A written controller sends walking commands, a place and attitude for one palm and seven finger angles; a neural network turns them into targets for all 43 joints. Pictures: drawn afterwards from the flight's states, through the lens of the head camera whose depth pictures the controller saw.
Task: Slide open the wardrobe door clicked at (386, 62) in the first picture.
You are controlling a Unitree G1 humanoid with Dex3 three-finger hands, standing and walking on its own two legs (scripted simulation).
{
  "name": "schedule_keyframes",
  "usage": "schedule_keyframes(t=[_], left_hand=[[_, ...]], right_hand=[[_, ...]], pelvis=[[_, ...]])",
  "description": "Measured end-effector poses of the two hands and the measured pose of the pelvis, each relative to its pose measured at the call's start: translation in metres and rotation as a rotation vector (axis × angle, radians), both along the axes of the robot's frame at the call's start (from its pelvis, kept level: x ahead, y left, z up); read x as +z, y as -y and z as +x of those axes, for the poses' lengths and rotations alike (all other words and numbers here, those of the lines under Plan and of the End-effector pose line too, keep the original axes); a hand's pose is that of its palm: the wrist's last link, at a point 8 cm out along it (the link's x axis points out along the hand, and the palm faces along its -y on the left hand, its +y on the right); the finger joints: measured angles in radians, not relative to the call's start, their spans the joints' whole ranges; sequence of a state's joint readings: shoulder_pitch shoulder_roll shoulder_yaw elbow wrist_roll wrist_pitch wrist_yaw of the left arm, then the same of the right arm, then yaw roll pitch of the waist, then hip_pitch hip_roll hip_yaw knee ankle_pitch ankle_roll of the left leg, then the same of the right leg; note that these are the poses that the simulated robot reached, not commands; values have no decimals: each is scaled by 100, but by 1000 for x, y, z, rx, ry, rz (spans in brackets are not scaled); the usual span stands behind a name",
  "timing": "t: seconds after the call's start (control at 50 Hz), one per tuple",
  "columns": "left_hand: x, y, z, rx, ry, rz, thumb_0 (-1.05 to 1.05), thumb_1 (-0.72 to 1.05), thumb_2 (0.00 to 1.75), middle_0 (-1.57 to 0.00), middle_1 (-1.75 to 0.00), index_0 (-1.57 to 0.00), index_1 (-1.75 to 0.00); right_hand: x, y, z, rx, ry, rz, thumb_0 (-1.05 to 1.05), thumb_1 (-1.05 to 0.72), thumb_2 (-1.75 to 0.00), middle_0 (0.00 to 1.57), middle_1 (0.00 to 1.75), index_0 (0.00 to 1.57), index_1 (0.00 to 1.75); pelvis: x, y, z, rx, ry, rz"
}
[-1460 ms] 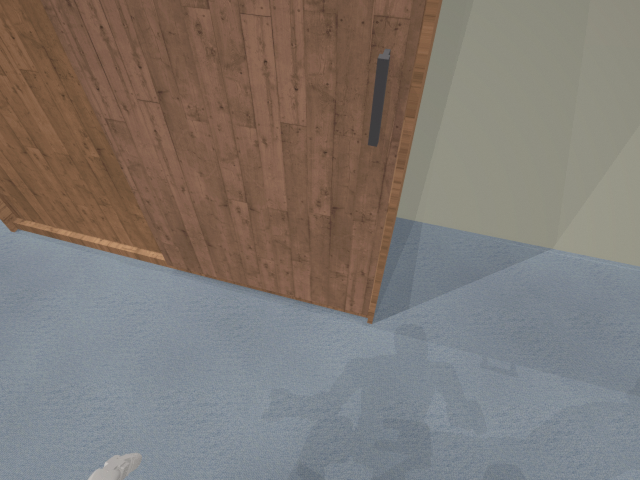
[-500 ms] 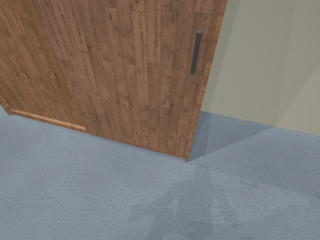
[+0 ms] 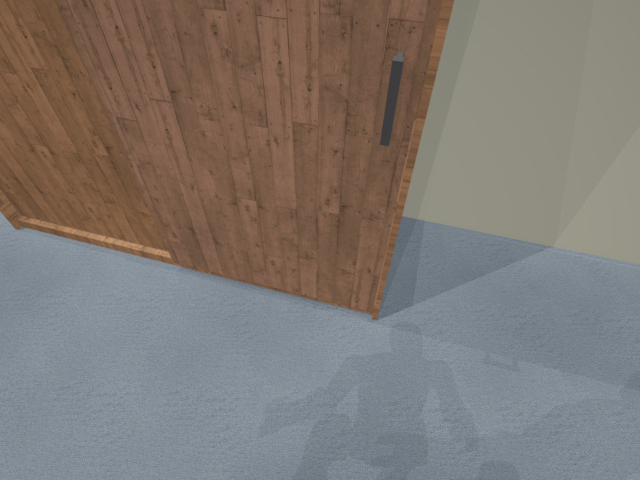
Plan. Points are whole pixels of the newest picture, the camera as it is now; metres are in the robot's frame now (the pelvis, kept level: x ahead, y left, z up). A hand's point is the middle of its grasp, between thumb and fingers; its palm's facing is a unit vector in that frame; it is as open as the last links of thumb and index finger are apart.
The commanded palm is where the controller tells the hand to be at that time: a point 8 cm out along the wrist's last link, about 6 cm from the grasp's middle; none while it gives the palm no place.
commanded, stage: look at it before walking up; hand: right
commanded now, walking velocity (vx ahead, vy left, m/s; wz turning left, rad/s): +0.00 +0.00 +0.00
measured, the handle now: (392, 100) +0.77 -0.09 +0.09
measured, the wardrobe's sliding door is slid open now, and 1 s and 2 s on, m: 0.00 0.00 0.00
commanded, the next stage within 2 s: turn to face it in 0.28 s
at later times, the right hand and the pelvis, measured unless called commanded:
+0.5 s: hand out of the picture +0.08 -0.25 -0.16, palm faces -0.02 +0.94 -0.33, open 7.4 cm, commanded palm none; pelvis +0.01 +0.00 +0.00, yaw -1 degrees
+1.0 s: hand out of the picture -0.01 -0.21 -0.19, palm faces +0.13 +0.96 -0.26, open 7.4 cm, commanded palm none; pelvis -0.02 +0.00 -0.01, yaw -7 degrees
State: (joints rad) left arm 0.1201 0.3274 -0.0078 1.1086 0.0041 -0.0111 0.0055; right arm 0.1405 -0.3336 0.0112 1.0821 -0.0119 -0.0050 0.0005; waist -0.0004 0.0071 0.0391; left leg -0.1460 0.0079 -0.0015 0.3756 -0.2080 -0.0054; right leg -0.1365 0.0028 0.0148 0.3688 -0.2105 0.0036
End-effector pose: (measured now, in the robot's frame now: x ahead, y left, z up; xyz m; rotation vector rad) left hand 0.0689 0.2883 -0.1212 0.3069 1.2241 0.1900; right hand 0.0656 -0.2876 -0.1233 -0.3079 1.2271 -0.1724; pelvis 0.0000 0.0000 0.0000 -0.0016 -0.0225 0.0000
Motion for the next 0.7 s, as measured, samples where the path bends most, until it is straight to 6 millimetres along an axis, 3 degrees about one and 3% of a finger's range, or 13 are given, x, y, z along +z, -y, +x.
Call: schedule_keyframes(t=[0.26, 0.48, 0.58, 0.7], left_hand=[[2, 2, 18, -11, 30, -3, 0, 90, 90, -21, -30, -20, -30], [2, 1, 17, -13, 23, 0, 0, 90, 90, -21, -30, -20, -30], [-4, 7, 12, -17, -1, -12, 0, 90, 90, -20, -30, -20, -30], [-18, 29, -1, -30, -45, -65, 0, 90, 90, -20, -30, -20, -29]], right_hand=[[3, 2, 10, -1, 17, -7, 1, -90, -89, 20, 30, 20, 30], [3, 2, 11, -7, 17, -9, 1, -90, -89, 20, 30, 20, 30], [0, -3, 5, -33, 16, -5, 1, -90, -89, 20, 30, 20, 30], [-12, -20, -18, -72, -9, 35, 1, -90, -89, 20, 30, 20, 30]], pelvis=[[1, 1, 7, 0, 1, -1], [1, 0, 8, -7, 2, -2], [-2, 0, 5, -25, -1, -3], [-7, 0, -1, -50, -4, 0]])
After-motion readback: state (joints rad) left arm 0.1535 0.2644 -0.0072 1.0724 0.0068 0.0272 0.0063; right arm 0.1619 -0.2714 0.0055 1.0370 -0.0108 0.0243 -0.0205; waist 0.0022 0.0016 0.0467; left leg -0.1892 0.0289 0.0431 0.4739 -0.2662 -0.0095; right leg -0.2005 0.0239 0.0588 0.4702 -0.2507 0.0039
